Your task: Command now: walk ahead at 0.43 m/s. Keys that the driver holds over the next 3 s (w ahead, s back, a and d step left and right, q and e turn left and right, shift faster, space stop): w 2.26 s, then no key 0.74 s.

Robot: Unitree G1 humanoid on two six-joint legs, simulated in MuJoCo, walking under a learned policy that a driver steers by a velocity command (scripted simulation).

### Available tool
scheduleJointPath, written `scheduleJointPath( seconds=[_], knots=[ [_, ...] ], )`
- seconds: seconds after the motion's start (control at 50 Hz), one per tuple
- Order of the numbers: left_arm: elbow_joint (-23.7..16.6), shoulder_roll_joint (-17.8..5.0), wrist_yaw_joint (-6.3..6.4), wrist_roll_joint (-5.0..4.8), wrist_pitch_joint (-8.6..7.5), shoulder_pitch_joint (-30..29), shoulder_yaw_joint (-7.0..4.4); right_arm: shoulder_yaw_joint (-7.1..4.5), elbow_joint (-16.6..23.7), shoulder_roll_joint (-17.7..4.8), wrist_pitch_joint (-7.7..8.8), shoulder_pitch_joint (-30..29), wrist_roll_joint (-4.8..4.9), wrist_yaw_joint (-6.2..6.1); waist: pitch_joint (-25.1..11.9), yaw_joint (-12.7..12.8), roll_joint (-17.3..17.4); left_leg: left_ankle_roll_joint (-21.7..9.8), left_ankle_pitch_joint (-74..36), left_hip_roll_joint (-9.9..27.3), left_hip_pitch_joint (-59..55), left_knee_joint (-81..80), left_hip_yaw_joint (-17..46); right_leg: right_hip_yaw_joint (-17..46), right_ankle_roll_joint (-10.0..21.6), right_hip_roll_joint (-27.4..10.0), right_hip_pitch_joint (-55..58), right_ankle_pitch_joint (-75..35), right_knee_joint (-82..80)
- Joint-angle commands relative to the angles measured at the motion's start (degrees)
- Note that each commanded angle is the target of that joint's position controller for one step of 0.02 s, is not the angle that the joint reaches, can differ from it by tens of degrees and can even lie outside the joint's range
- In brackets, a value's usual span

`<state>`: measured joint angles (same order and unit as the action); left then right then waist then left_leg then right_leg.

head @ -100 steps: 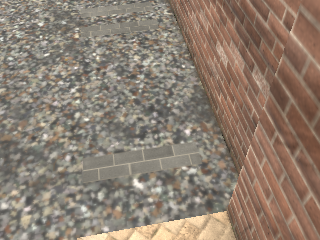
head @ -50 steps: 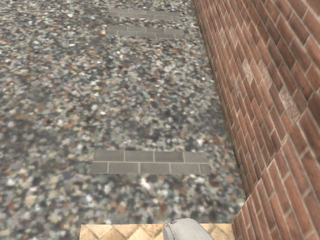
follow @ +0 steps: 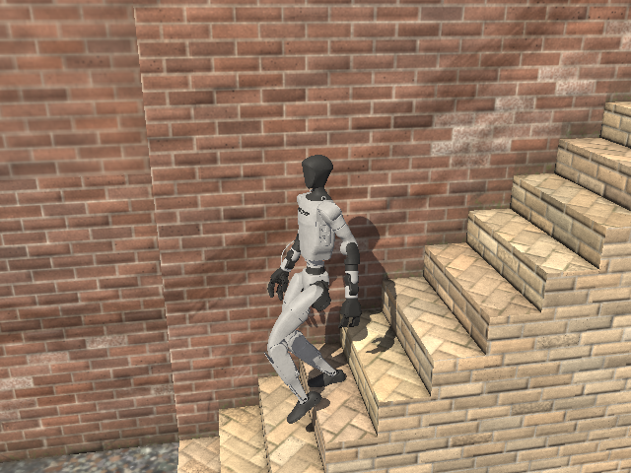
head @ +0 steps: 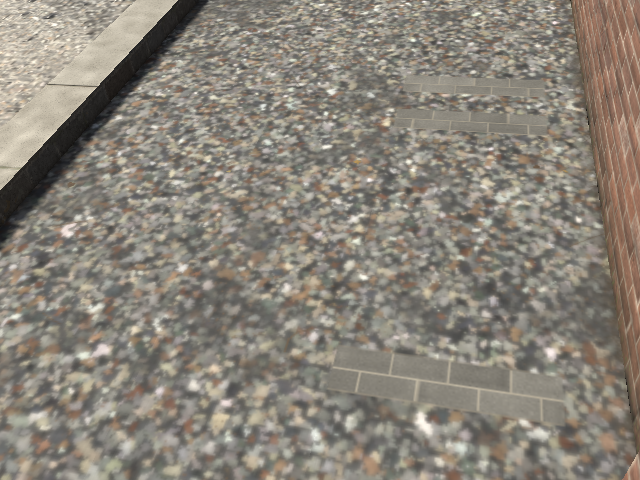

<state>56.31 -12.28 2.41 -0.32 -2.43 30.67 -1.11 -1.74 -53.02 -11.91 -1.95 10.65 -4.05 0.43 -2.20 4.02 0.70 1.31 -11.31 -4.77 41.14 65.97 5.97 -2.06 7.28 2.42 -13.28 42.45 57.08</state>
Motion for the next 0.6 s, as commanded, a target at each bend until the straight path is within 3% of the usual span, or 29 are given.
scheduleJointPath(
  seconds=[0.02,0.08,0.1,0.14,0.16,0.18,0.2,0.22,0.24,0.26,0.28,0.3,0.32,0.34,0.36,0.38,0.4,0.42,0.44,0.46,0.48,0.5,0.54,0.58,0.6],
  knots=[
    [1.0,-6.6,1.34,0.96,-0.12,7.1,-1.62,-0.34,5.4,-3.7,2.15,-10.2,0.62,0.06,7.8,4.5,-9.6,0.6,-0.2,1.0,7.6,-18.4,-4.4,13.7,2.5,-5.9,9.7,-46.5,-6.7],
    [0.5,-6.1,1.57,0.75,0.09,5.9,-1.86,1.07,6.5,-0.8,3.66,-14.0,2.97,0.23,6.2,7.5,-7.9,-1.4,-5.4,1.9,-0.3,-35.3,-5.5,13.5,2.7,-5.6,10.2,-49.6,-2.4],
    [0.5,-6.2,1.38,0.63,0.64,4.2,-1.95,1.54,6.9,0.2,3.58,-13.7,3.26,0.23,6.4,7.3,-8.5,-2.3,-1.1,1.6,-6.0,-36.3,-6.7,14.2,3.1,-6.0,5.9,-53.2,-2.5],
    [1.1,-7.1,0.87,1.04,1.56,3.3,-2.07,1.54,5.5,-0.5,3.15,-10.3,3.89,0.33,7.1,6.3,-8.1,-4.1,10.6,1.2,-12.2,-38.4,-7.7,17.2,4.4,-7.3,2.2,-59.3,0.1],
    [1.5,-7.5,0.91,0.90,1.46,2.4,-2.31,1.69,3.6,-0.4,3.60,-5.4,4.08,0.69,6.6,4.4,-6.5,-4.8,7.5,3.1,-18.1,-41.5,-6.6,18.4,4.9,-7.2,-2.1,-52.1,4.4],
    [2.5,-7.6,1.14,0.86,1.45,1.2,-2.31,1.36,0.9,-0.7,3.68,0.5,4.20,0.66,5.8,0.8,-3.8,-6.1,2.9,4.7,-25.3,-45.6,-6.5,17.0,5.4,-7.2,-5.5,-48.6,11.2],
    [3.1,-8.1,0.75,0.52,1.57,0.7,-2.28,1.01,-1.4,-1.6,3.51,6.3,4.28,0.60,6.0,-2.3,-1.7,-7.3,2.5,5.1,-35.6,-51.2,-7.1,14.0,4.8,-6.0,-11.8,-49.7,17.7],
    [3.1,-8.2,-0.03,0.56,1.27,-1.4,-2.57,0.58,-4.1,-2.4,3.23,14.3,3.37,0.84,5.2,-6.5,3.8,-9.5,-0.6,7.3,-50.1,-54.9,-5.9,8.3,3.0,-2.6,-22.2,-39.7,31.4],
    [2.0,-7.6,-0.51,1.53,1.22,-5.4,-3.17,0.18,-5.3,-4.0,2.92,22.0,4.46,0.82,0.6,-11.2,9.0,-13.6,-10.0,14.9,-64.6,-49.9,2.0,3.2,2.0,3.9,-36.8,2.6,53.3],
    [-1.0,-5.4,-0.22,0.26,0.66,-1.5,-2.47,0.99,-5.4,-4.2,3.42,23.7,4.20,1.17,-8.8,-7.0,7.0,-12.6,-22.8,19.6,-75.7,-24.8,4.3,4.8,1.9,1.7,-49.2,12.6,60.4],
    [-2.2,-5.8,0.36,0.25,0.03,-2.1,-2.00,-0.42,-6.8,-8.0,3.69,26.5,3.13,0.89,-11.1,-9.9,7.5,-20.5,-5.0,25.6,-77.8,-26.3,13.0,11.4,2.3,0.3,-59.6,13.0,63.5],
    [-2.5,-6.4,0.15,1.85,-0.46,-3.8,-2.12,-2.21,-7.0,-10.7,3.91,25.2,3.81,-0.03,-7.2,-9.3,9.8,-25.7,23.5,31.1,-69.2,-35.4,24.3,13.9,1.6,-1.8,-64.7,5.1,57.5],
    [-2.2,-9.2,-0.06,2.97,-0.46,-6.7,-3.34,-0.28,-5.2,-5.7,4.18,18.1,3.01,0.04,0.5,-5.4,1.2,-22.2,40.2,26.8,-53.1,-40.7,19.4,13.9,-0.6,-3.2,-61.1,-9.7,46.1],
    [-1.4,-7.4,-0.49,3.43,-0.36,-10.0,-3.45,1.15,-5.7,-2.7,5.00,15.6,2.33,0.31,7.0,-4.8,2.3,-18.7,41.1,23.1,-40.4,-38.8,17.2,14.8,-1.9,-2.4,-59.5,-18.0,42.5],
    [-3.9,-6.2,-1.14,2.70,-0.31,-14.5,-3.28,2.44,-3.8,-0.8,5.56,11.2,1.69,-0.31,13.3,-1.4,-2.8,-14.8,36.4,19.8,-19.0,-42.9,10.8,13.9,-4.7,-2.3,-47.0,-31.3,22.2],
    [-3.7,-3.9,-1.88,3.59,0.33,-15.8,-2.88,2.64,-3.9,-1.5,6.19,11.0,1.73,-0.50,14.2,-1.0,-0.1,-14.1,33.2,17.2,-7.9,-44.3,8.9,9.8,-6.2,-1.7,-35.4,-37.6,15.7],
    [-0.3,-2.1,-1.89,4.34,1.11,-8.6,-2.90,1.24,-4.7,-5.5,6.38,11.1,1.27,-0.49,10.8,1.4,3.9,-14.3,25.5,15.6,-3.7,-42.1,8.2,8.6,-6.7,-1.6,-27.1,-43.9,19.4],
    [-0.9,-2.2,-2.21,2.93,1.17,-7.5,-3.31,1.08,-5.3,-5.4,7.62,8.9,2.33,-0.74,10.5,3.2,6.7,-12.0,27.1,13.1,-5.3,-37.6,5.0,12.1,-7.6,-1.8,-28.4,-54.9,12.5],
    [-1.4,-3.7,-2.14,2.54,1.01,-9.5,-3.77,1.04,-5.7,-5.5,8.61,9.7,3.89,-0.72,10.3,2.3,8.3,-11.7,26.8,12.2,-6.7,-37.0,5.5,12.0,-7.2,-2.0,-28.3,-58.9,8.1],
    [-3.5,-3.9,-2.05,2.53,0.70,-12.6,-3.46,1.29,-5.8,-4.8,8.82,9.0,5.09,-0.95,10.1,2.3,7.2,-11.8,31.8,12.8,-3.5,-36.5,5.2,10.4,-7.0,-3.7,-23.9,-70.4,0.0],
    [-3.6,-4.3,-2.32,2.36,0.52,-14.1,-3.49,1.38,-5.7,-4.5,8.69,8.8,5.24,-0.98,9.5,1.4,5.8,-11.7,34.4,11.9,-4.5,-35.8,5.1,8.9,-6.4,-4.4,-21.2,-73.7,-3.5],
    [-4.3,-4.7,-2.22,2.31,0.38,-17.6,-3.40,1.46,-4.9,-4.8,8.49,9.0,4.34,-1.12,8.3,-0.6,4.6,-11.9,38.6,11.6,-6.1,-34.2,6.2,7.9,-6.3,-3.8,-20.1,-74.6,-4.1],
    [-4.4,-6.0,-2.35,2.45,0.47,-20.7,-3.51,1.11,-5.1,-5.3,7.54,11.9,3.09,-1.52,9.5,-2.9,6.0,-12.1,42.0,11.9,-9.8,-28.6,6.1,8.4,-5.5,-5.2,-21.3,-74.8,-5.4],
    [-5.8,-5.9,-2.79,1.99,-0.26,-25.1,-2.88,0.50,-3.9,-5.9,7.19,11.4,2.77,-2.12,11.8,-4.5,7.4,-11.3,39.9,11.8,-10.9,-25.2,4.7,7.3,-5.7,-6.9,-19.0,-72.1,-12.6],
    [-6.1,-6.1,-2.55,1.23,-0.47,-25.3,-2.85,0.19,-3.6,-6.3,7.16,11.0,2.36,-2.47,11.3,-4.5,7.9,-11.1,36.9,11.9,-11.3,-21.3,3.7,6.0,-5.7,-7.1,-14.8,-71.6,-15.1]
  ],
)
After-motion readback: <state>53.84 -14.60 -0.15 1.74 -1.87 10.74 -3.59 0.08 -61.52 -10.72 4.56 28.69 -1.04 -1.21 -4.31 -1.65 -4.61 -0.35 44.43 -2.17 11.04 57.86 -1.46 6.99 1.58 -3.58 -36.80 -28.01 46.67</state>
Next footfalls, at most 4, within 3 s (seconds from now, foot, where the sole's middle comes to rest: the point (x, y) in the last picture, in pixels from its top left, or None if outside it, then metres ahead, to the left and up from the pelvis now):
0.24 left None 0.15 0.07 -0.90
0.70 right None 0.39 -0.20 -1.10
1.22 left None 0.65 -0.09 -1.29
1.60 right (491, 472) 0.96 -0.34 -1.49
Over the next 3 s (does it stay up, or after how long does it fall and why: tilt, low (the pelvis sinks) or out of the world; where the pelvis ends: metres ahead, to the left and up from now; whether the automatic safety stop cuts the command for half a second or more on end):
stays up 1.41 -0.25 -0.71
